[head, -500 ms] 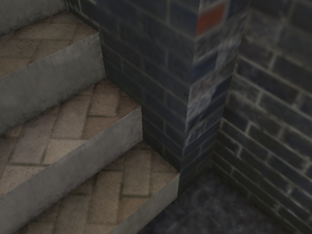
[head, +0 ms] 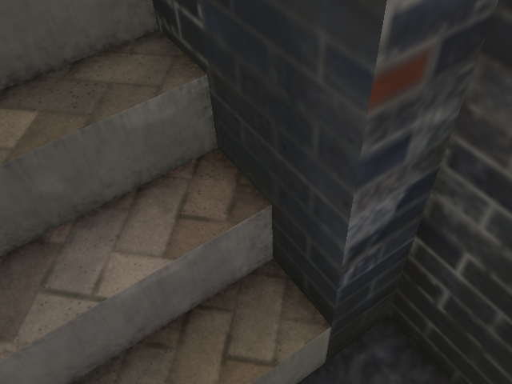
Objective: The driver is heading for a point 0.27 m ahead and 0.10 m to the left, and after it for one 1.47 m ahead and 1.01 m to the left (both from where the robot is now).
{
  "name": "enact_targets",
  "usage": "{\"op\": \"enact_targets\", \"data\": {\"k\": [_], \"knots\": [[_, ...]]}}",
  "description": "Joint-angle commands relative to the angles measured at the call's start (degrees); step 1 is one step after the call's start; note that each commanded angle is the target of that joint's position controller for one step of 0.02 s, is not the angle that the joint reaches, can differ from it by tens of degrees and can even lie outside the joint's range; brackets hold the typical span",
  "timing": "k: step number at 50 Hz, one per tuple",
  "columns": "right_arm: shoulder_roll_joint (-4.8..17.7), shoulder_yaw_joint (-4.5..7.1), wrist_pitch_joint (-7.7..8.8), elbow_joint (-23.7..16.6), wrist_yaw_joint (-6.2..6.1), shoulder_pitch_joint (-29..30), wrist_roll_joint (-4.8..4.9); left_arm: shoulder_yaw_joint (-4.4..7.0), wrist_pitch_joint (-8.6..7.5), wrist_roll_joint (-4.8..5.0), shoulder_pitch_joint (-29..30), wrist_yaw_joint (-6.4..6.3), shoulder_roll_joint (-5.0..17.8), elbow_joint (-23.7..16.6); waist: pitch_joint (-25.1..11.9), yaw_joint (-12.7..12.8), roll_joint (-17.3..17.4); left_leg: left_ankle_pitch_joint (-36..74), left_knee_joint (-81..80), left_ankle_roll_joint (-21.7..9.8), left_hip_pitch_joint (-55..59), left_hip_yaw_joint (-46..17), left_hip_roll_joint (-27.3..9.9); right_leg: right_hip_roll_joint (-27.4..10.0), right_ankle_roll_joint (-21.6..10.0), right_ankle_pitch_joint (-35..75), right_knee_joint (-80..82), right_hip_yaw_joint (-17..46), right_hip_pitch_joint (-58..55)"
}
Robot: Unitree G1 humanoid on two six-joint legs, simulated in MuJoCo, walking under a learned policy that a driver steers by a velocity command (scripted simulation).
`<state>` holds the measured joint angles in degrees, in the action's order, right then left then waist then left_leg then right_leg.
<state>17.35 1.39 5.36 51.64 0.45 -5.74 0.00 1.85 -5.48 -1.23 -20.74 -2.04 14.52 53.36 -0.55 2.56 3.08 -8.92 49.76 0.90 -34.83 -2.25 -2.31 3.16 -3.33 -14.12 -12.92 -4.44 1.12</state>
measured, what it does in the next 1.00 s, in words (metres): steps to the left, turning left: left foot, then right foot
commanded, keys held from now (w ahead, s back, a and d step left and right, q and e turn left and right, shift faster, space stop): w+q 1.00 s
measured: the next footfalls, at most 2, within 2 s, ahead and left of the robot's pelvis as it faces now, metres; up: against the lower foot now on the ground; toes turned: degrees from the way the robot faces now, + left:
left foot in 0.14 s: +0.17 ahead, +0.10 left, +0.00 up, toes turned +5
right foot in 0.40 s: +0.17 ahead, -0.06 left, +0.00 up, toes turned +13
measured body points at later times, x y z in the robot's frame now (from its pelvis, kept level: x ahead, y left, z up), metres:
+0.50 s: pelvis +0.07 +0.04 +0.00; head +0.11 +0.03 +0.44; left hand +0.09 +0.34 -0.11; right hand +0.26 -0.19 -0.14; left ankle +0.08 +0.11 -0.69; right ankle +0.13 -0.07 -0.75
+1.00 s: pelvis +0.09 +0.15 -0.01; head +0.10 +0.17 +0.44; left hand +0.06 +0.44 -0.13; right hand +0.31 -0.03 -0.13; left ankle +0.02 +0.21 -0.75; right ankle +0.13 +0.06 -0.64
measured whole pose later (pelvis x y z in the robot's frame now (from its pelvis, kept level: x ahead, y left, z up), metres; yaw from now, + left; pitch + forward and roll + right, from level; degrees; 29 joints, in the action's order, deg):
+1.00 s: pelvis +0.09 +0.15 -0.01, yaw +36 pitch +2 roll +1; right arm 15.7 2.4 0.0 46.8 -0.8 -15.8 -1.9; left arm 1.2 0.9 -2.5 -8.4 -1.6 13.0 42.8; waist 1.0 0.5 -1.9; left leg -16.3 28.4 -4.3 -13.3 -3.6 6.2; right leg -3.1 2.9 -22.1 -74.6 -4.3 35.1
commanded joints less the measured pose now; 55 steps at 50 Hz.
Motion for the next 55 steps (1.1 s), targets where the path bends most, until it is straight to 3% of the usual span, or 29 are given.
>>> {"op": "enact_targets", "data": {"k": [1,4,6,7,8,9,11,12,15,18,20,21,22,23,25,28,31,33,35,37,38,39,40,41,43,47,50,51,55], "knots": [[0.07,-1.42,-0.59,-4.39,1.06,5.32,-3.45,0.79,-2.17,1.31,3.09,0.95,5.7,-1.58,2.51,-1.52,-9.82,4.24,-10.75,-0.15,7.52,5.62,1.38,-11.56,-3.33,39.56,0.95,-1.15,7.51],[3.05,-0.24,-1.21,-2.79,0.77,-2.51,-3.18,1.43,-3.36,2.21,3.79,0.79,7.72,-1.15,-2.35,-4.0,-10.93,1.56,-15.09,-4.27,15.18,6.62,4.59,-13.53,-2.16,56.16,-11.34,-0.63,4.18],[3.6,0.67,-0.46,0.09,-0.27,-12.5,-3.54,1.55,-2.46,2.44,8.37,-0.07,8.97,-2.96,-8.08,-8.46,-6.88,6.15,-23.15,-7.87,24.43,7.7,7.59,-12.47,-1.01,53.85,-30.5,-2.26,5.38],[7.0,1.93,-0.24,1.39,-0.89,-17.05,-3.93,1.06,-2.58,2.03,8.99,-0.11,8.09,-4.55,-9.66,-9.83,-1.95,19.15,-24.73,-10.64,35.37,0.12,1.74,-10.59,1.26,32.43,-44.61,-2.5,17.49],[14.45,3.92,-0.43,1.45,-1.85,-16.49,-2.52,-0.63,-2.72,-0.03,4.49,0.23,1.26,-6.93,-9.49,-3.63,11.81,65.37,-18.17,-19.03,44.54,-16.97,-13.93,-1.83,3.79,-19.79,-63.7,-3.39,35.32],[13.55,4.42,-1.84,1.17,-2.4,-18.08,0.57,-0.65,-1.66,-1.07,1.91,-0.5,3.72,-6.46,-19.09,-4.96,8.14,59.88,-25.86,-27.15,42.03,-24.62,-17.26,-0.92,2.98,-20.27,-68.57,5.68,32.53],[7.28,3.19,-4.09,-3.95,-2.16,-2.77,1.25,0.48,0.14,-1.19,6.23,-0.96,7.96,-6.57,-5.33,-1.08,-2.67,42.45,-29.64,-22.05,23.4,-13.5,-9.51,-5.23,3.7,-13.64,-59.87,6.2,29.35],[5.53,2.48,-4.59,-5.48,-1.93,1.48,0.32,0.35,1.13,-1.39,8.84,-1.44,8.23,-8.14,-2.03,0.99,-2.97,41.4,-30.3,-17.88,15.56,-9.12,-4.29,-4.14,4.51,-12.57,-50.49,4.39,24.33],[5.72,2.69,-5.58,-4.8,-0.73,-1.31,-1.82,-0.19,4.59,0.61,5.79,-4.17,5.9,-7.41,-6.04,-0.2,1.81,29.21,-31.88,-13.86,15.38,-10.45,-2.03,-1.57,5.19,-13.32,-33.08,0.94,15.57],[6.47,3.4,-6.65,-6.17,-0.35,-1.94,-3.05,-0.03,5.22,1.66,2.66,-5.18,5.92,-5.97,-9.96,-1.03,4.7,-1.64,-33.48,-10.81,15.59,-18.44,-2.16,-3.65,3.66,-7.91,-26.24,3.83,11.56],[6.0,3.22,-7.38,-8.74,-0.53,1.96,-2.48,0.37,4.38,0.53,-0.3,-4.81,7.2,-4.98,-5.79,1.76,3.39,-15.43,-34.64,-4.93,3.33,-18.45,1.72,-4.98,1.73,-4.18,-12.39,3.14,0.9],[3.35,2.42,-7.21,-10.46,-0.63,2.1,-1.2,1.57,3.99,-0.79,-0.71,-4.8,11.03,-5.18,-5.69,2.25,-6.05,-21.11,-26.81,-0.56,-5.12,-14.12,6.22,-14.26,-1.14,-10.87,-3.08,11.83,-5.02],[1.79,2.17,-7.1,-10.66,-0.64,1.64,-1.46,3.31,4.16,-2.02,7.37,-5.08,15.98,-7.44,-3.08,1.89,-24.35,-20.3,1.82,0.69,-6.71,-0.79,13.13,-33.35,-8.97,-20.06,8.07,33.58,4.95],[9.59,4.24,-6.8,-9.27,-0.55,0.0,-4.14,2.68,4.42,-2.22,12.5,-5.05,12.06,-8.76,-1.33,-1.16,-13.54,-14.79,10.91,0.37,-2.98,-3.18,5.94,-34.3,-10.76,-9.86,7.42,29.66,13.01],[7.13,4.39,-6.84,-8.46,0.7,-1.63,-4.35,1.75,3.46,-0.97,13.89,-3.97,8.36,-8.28,-1.92,-3.8,-4.59,-9.09,15.86,-0.26,-3.45,-3.93,4.0,-25.46,-6.79,2.98,1.49,17.46,9.49],[2.15,3.01,-7.01,-7.95,2.0,-0.69,-2.78,1.79,2.8,-0.44,9.56,-2.38,7.84,-6.48,-2.43,-0.71,-8.02,-6.91,13.23,1.96,-5.75,-0.01,4.13,-19.31,-4.78,18.96,-3.83,5.87,2.78],[2.15,2.33,-7.67,-9.58,2.68,2.37,-1.88,2.8,2.66,-0.05,7.53,-0.55,10.1,-5.83,-1.89,0.78,-13.82,-8.03,2.27,2.72,0.58,1.44,1.96,-20.83,-5.16,20.92,-3.13,3.14,4.35],[1.52,1.84,-7.99,-9.52,1.45,0.3,-1.43,3.43,3.02,-0.72,8.5,0.13,10.73,-6.35,-3.29,-0.4,-18.31,-11.26,-3.87,1.22,12.2,5.51,2.27,-20.24,-4.12,17.8,-4.68,-1.82,10.18],[2.0,1.87,-8.27,-9.91,0.37,0.52,-0.71,3.5,4.56,-1.97,7.54,0.0,10.51,-6.51,-3.54,0.58,-18.73,-11.74,-10.8,-0.12,17.43,8.72,4.04,-21.26,-3.66,18.56,-7.92,-2.47,10.32],[1.78,2.34,-6.94,-8.4,0.57,-3.7,-1.45,4.05,5.9,-0.7,6.4,-0.06,11.69,-6.27,-1.91,-1.23,-15.99,-9.68,-20.91,-1.65,22.39,11.51,6.32,-21.63,-1.73,17.81,-16.8,-3.79,11.2],[3.1,2.93,-6.18,-6.94,0.49,-7.48,-2.13,3.63,6.1,-0.24,6.96,0.26,10.09,-7.08,-3.46,-3.88,-9.8,-7.01,-26.51,-2.63,28.87,10.26,7.84,-18.6,-0.17,21.28,-28.85,-6.93,14.31],[5.4,3.32,-5.3,-6.23,0.56,-11.43,-2.72,3.24,6.17,-0.64,10.28,0.41,8.46,-9.11,-2.79,-7.45,-0.18,1.02,-30.66,-4.79,37.33,-0.09,2.54,-16.0,2.88,0.22,-44.25,-7.01,28.79],[17.93,6.08,-5.36,-6.43,-0.29,-16.83,-2.7,0.66,6.22,-1.37,15.86,-0.07,1.36,-16.34,-5.33,-7.75,19.82,22.76,-33.0,-14.25,39.16,-23.97,-15.1,-6.55,6.87,-22.07,-55.79,-6.55,43.39],[17.21,6.18,-4.89,-6.6,-1.01,-16.86,-1.66,0.49,6.75,-2.74,17.05,-0.77,2.5,-15.59,-6.44,-8.24,11.38,20.69,-32.8,-20.57,33.78,-24.5,-17.35,-10.09,7.27,-19.94,-67.96,1.85,41.55],[9.77,4.04,-5.08,-7.82,-1.77,-7.94,-1.68,1.24,6.1,-1.45,15.39,0.08,4.98,-13.44,0.07,-3.17,2.75,11.59,-30.41,-17.23,25.06,-15.45,-10.0,-10.87,7.58,-9.76,-69.27,3.71,40.59],[6.88,2.9,-4.34,-9.53,-1.39,-5.1,-2.06,0.94,5.83,-1.63,10.0,0.52,3.99,-13.1,-2.92,0.71,1.76,33.43,-26.4,-15.96,21.56,-11.36,-6.23,-7.2,6.56,-6.48,-67.57,1.84,33.34],[7.47,3.36,-4.48,-9.07,-1.58,-8.31,-1.79,0.32,5.82,-0.75,12.29,0.05,3.69,-14.57,-2.96,-0.83,1.86,27.37,-26.85,-16.65,27.72,-14.89,-6.13,-6.19,5.17,-9.38,-54.58,2.14,34.24],[6.34,3.16,-4.82,-9.69,-1.77,-6.44,-1.78,-0.51,6.02,-0.24,8.52,-0.45,0.75,-13.44,-3.55,0.6,5.61,26.66,-26.73,-16.6,23.27,-12.27,-4.24,-4.69,3.9,-7.67,-51.31,1.05,26.37],[5.05,2.86,-4.63,-9.76,-1.42,-7.13,-1.66,0.26,5.32,1.19,3.79,-3.01,2.02,-12.73,-1.63,1.04,4.15,43.5,-20.82,-15.14,24.68,-18.2,-5.36,-1.8,2.23,-3.31,-22.96,1.22,12.87]]}}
